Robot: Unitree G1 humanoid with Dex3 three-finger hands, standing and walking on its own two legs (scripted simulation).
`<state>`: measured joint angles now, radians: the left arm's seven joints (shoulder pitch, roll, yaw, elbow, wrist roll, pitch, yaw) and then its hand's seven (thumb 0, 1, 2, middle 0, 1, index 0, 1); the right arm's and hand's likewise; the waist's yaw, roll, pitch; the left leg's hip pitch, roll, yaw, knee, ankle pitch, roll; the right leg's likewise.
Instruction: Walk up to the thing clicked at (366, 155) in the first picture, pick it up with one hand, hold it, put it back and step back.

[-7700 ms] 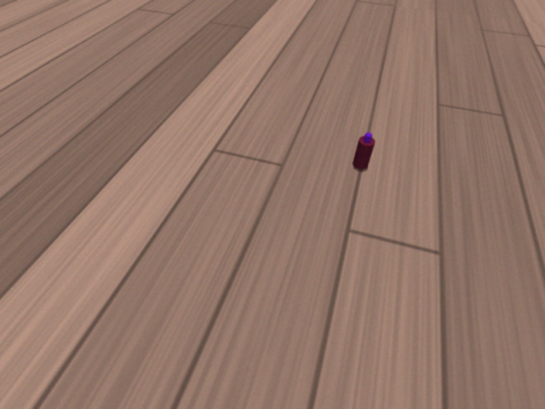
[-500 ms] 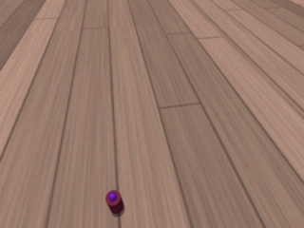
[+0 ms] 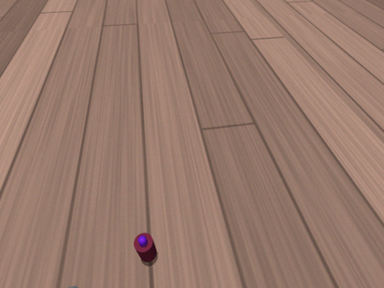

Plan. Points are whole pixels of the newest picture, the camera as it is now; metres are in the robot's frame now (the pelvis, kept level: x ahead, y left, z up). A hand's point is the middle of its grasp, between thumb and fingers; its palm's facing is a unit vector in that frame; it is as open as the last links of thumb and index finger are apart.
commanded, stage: go down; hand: left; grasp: from the side
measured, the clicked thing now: (145, 246) +0.41 +0.22 -0.67
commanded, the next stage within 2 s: none
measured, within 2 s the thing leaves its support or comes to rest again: neither
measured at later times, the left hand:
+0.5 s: hand out of the picture +0.14 +0.27 -0.18, palm faces +0.05 -0.94 -0.33, open 16.4 cm
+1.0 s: hand out of the picture +0.14 +0.29 -0.20, palm faces +0.08 -0.94 -0.33, open 17.3 cm
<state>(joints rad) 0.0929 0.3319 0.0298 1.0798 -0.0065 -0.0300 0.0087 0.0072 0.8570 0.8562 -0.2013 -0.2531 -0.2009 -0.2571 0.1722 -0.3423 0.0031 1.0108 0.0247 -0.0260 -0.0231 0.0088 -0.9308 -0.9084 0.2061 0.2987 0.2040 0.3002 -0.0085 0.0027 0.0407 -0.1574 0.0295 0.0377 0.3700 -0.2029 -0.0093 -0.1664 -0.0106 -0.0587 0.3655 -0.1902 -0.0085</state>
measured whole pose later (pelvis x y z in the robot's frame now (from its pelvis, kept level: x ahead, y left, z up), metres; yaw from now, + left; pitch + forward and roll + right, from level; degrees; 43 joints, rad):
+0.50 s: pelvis +0.00 +0.02 -0.04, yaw +0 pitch +10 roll -1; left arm 0.15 0.32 0.18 0.68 0.06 0.15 -0.04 0.00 -0.31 0.09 -0.08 -0.06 -0.07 -0.07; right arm 0.25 -0.25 -0.02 0.65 0.02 -0.12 -0.04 0.01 -0.91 -0.90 0.21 0.30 0.20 0.30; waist -0.02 0.00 -0.07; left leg -0.61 0.03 0.02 0.85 -0.42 0.01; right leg -0.60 -0.03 -0.06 0.80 -0.38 0.01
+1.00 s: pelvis +0.00 +0.02 -0.09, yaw +1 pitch +16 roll -3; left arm 0.33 0.34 0.23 0.33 0.01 0.26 -0.07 -0.01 -0.53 0.05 -0.09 -0.06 -0.08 -0.07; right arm 0.24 -0.23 0.00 0.56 0.00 -0.19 -0.09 0.01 -0.89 -0.90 0.21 0.30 0.21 0.30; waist -0.04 0.01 -0.13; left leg -0.87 0.04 -0.01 1.13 -0.54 0.01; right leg -0.84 -0.03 -0.09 1.06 -0.50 0.00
